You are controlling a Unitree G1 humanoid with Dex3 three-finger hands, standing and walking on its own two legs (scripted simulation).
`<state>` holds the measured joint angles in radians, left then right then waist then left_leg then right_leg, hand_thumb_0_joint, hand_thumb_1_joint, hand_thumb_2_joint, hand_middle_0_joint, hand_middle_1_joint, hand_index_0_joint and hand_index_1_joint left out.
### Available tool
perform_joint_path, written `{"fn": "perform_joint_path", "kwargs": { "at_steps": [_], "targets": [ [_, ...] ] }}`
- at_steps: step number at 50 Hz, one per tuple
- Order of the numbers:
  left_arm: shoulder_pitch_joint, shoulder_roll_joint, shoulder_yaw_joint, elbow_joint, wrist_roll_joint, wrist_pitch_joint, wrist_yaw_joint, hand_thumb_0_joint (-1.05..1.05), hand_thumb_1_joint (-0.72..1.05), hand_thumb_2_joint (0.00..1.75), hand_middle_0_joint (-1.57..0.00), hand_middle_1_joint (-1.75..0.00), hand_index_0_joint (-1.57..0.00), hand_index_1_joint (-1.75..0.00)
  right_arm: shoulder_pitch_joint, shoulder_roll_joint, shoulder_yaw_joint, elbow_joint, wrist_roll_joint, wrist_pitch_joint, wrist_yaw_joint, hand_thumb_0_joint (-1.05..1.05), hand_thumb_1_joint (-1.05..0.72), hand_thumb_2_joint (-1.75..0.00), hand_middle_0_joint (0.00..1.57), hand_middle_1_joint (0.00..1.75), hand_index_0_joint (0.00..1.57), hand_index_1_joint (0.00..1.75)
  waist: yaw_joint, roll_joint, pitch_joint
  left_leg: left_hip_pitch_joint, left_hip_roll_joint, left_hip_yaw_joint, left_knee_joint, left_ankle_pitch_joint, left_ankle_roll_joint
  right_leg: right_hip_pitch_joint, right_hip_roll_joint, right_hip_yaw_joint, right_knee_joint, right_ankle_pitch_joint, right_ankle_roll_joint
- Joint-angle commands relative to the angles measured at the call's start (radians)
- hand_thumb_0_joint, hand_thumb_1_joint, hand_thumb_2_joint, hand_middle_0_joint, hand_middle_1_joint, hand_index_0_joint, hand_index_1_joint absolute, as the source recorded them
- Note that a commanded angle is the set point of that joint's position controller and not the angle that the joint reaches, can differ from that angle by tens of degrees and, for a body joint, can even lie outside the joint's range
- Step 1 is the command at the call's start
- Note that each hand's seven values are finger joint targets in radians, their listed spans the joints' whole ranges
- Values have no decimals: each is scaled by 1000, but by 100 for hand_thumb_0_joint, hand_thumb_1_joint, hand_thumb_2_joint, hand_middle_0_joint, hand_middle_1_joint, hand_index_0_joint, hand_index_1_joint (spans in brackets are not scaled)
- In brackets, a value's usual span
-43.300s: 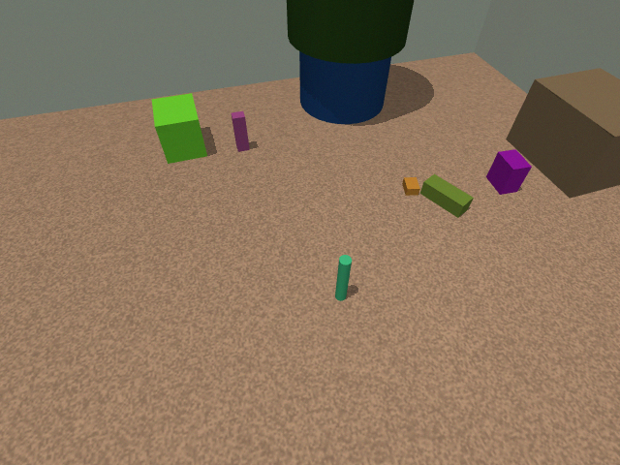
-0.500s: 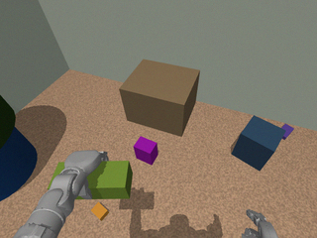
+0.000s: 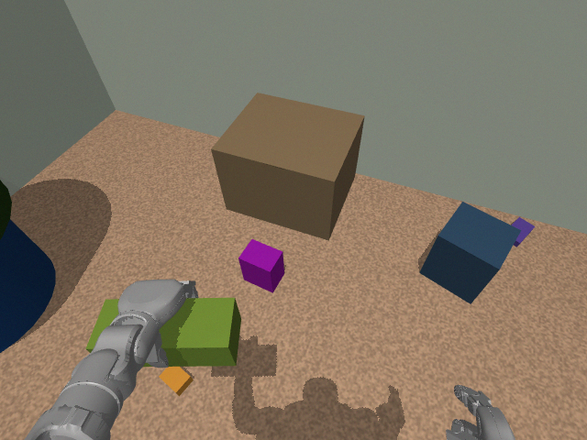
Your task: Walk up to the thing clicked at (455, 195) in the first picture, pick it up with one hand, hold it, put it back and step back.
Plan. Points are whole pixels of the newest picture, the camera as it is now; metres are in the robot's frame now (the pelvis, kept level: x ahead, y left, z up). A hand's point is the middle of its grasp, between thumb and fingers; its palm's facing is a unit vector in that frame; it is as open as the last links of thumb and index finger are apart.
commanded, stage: crouch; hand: left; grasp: from above
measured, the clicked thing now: (170, 332) +0.30 +0.22 -0.10
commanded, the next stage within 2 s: lower in 1.68 s
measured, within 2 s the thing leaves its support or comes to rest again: neither
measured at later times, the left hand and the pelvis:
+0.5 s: hand (191, 341) +0.36 +0.24 -0.30, palm faces -0.41 +0.05 -0.91, open 11.1 cm; pelvis -0.05 +0.01 -0.18, yaw +0 degrees
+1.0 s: hand (207, 351) +0.40 +0.25 -0.49, palm faces -0.43 +0.01 -0.90, open 11.2 cm; pelvis -0.06 +0.01 -0.33, yaw -2 degrees
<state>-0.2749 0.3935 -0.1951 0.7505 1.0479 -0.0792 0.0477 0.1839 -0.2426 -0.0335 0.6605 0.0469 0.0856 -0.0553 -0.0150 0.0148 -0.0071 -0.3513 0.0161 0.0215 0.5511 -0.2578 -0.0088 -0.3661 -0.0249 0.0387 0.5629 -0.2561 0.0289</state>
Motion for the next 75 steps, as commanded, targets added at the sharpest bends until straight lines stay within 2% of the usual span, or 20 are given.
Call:
{"fn": "perform_joint_path", "kwargs": {
  "at_steps": [1,5,9,15,18,22,30,34,40,47,49,51,52,53,57,59,60,63,68,75],
  "targets": [
    [-403,187,91,-47,57,-22,142,0,63,104,-95,-96,-97,-94,-8,-146,-57,-74,-19,-32,6,0,-90,-90,20,30,20,30,-37,-25,-244,-18,-39,12,89,117,13,-101,39,-34,30,104,-31],
    [-476,157,82,59,105,-34,235,0,62,105,-93,-101,-96,-98,50,-153,-78,-47,-39,-38,26,0,-90,-90,20,30,20,30,-56,-12,-364,-196,-34,6,300,101,9,-278,39,-36,226,101,-36],
    [-578,187,98,135,147,-30,311,0,61,104,-92,-101,-95,-98,83,-168,-91,-40,-49,-41,36,0,-90,-90,20,30,20,30,-63,28,-486,-370,-32,8,461,44,11,-430,40,-40,381,46,-41],
    [-685,217,124,262,144,-1,363,0,62,102,-91,-98,-95,-95,118,-182,-97,3,-73,-71,24,0,-90,-90,20,30,20,30,-85,89,-591,-562,-18,-32,647,-15,13,-716,50,-70,604,-29,-56],
    [-742,264,152,242,141,10,367,0,58,101,-89,-98,-92,-95,141,-196,-106,5,-82,-84,19,0,-90,-90,20,30,20,30,-96,125,-699,-612,-9,-61,719,-60,11,-809,44,-81,700,-66,-57],
    [-755,289,174,284,135,21,355,0,55,100,-87,-96,-90,-93,141,-193,-102,8,-91,-99,15,0,-90,-90,20,30,20,30,-105,104,-742,-754,-12,-61,802,-145,15,-875,40,-83,792,-128,-59],
    [-840,340,202,347,139,-23,325,0,57,105,-88,-98,-91,-95,165,-209,-85,18,-103,-123,37,0,-89,-90,20,30,20,30,-157,136,-738,-946,-16,-102,948,-316,14,-1139,35,-105,963,-279,-67],
    [-895,380,225,336,154,-63,335,0,58,110,-89,-100,-92,-97,182,-215,-72,35,-114,-141,57,0,-89,-90,20,30,20,30,-180,155,-776,-1002,-21,-103,1039,-319,18,-1218,29,-109,1030,-281,-65],
    [-976,435,263,315,196,-94,376,0,55,108,-90,-96,-91,-94,215,-226,-64,63,-138,-157,92,0,-90,-90,20,30,20,30,-184,275,-869,-967,-18,-98,1152,-187,5,-1315,22,-118,1149,-199,-70],
    [-958,472,298,402,226,-89,390,0,56,111,-90,-97,-91,-95,240,-240,-59,74,-160,-157,136,0,-91,-90,20,30,20,30,-195,294,-881,-1024,-19,-70,1281,-62,10,-1339,25,-128,1235,-104,-64],
    [-1002,470,294,372,219,-93,387,0,56,113,-90,-98,-91,-97,237,-234,-61,74,-164,-155,145,0,-90,-90,20,30,20,30,-207,289,-868,-1072,-21,-62,1303,-100,17,-1341,33,-132,1246,-118,-65],
    [-954,459,286,483,218,-81,380,0,58,112,-91,-98,-92,-97,229,-239,-57,62,-164,-154,153,0,-90,-90,20,30,20,30,-215,247,-817,-1156,-22,-50,1331,-143,26,-1336,36,-130,1250,-129,-59],
    [-1010,496,303,394,206,-92,379,0,56,110,-90,-97,-91,-96,226,-235,-61,67,-164,-151,154,0,-90,-90,20,30,20,30,-210,236,-847,-1185,-23,-42,1346,-161,33,-1307,42,-127,1253,-128,-56],
    [-944,468,284,495,213,-82,371,0,57,108,-90,-98,-92,-96,225,-235,-51,59,-165,-151,159,0,-91,-90,20,30,20,30,-210,227,-822,-1201,-27,-41,1346,-175,31,-1309,39,-127,1261,-142,-57],
    [-1017,539,319,425,209,-106,358,0,59,108,-91,-98,-93,-96,227,-239,-54,64,-167,-146,165,0,-91,-90,20,30,20,30,-218,222,-837,-1239,-22,-44,1399,-161,34,-1313,46,-134,1304,-123,-54],
    [-1030,538,313,432,214,-118,353,0,59,106,-89,-100,-92,-97,228,-247,-52,72,-170,-144,170,0,-91,-90,20,30,20,30,-224,240,-820,-1259,-21,-46,1413,-160,31,-1344,50,-139,1328,-126,-56],
    [-985,507,290,529,222,-113,349,0,57,107,-89,-98,-91,-96,219,-247,-47,70,-167,-142,171,0,-91,-90,20,30,20,30,-223,217,-792,-1276,-23,-50,1419,-184,32,-1369,51,-140,1333,-150,-57],
    [-1067,584,327,446,234,-136,355,0,58,105,-88,-99,-91,-96,230,-252,-46,77,-176,-139,172,0,-91,-90,20,30,20,30,-222,263,-811,-1283,-23,-46,1441,-194,29,-1392,52,-143,1359,-161,-60],
    [-1067,551,296,567,251,-142,365,0,55,103,-86,-98,-89,-95,211,-261,-29,77,-177,-139,178,0,-91,-90,20,30,20,30,-241,272,-756,-1306,-22,-57,1458,-264,27,-1487,55,-159,1396,-225,-66],
    [-1146,619,317,571,263,-139,392,0,53,101,-86,-94,-88,-92,206,-273,-7,82,-186,-143,174,0,-91,-90,20,30,20,30,-257,331,-748,-1329,-23,-68,1483,-305,23,-1550,53,-174,1452,-253,-69]
  ]
}}
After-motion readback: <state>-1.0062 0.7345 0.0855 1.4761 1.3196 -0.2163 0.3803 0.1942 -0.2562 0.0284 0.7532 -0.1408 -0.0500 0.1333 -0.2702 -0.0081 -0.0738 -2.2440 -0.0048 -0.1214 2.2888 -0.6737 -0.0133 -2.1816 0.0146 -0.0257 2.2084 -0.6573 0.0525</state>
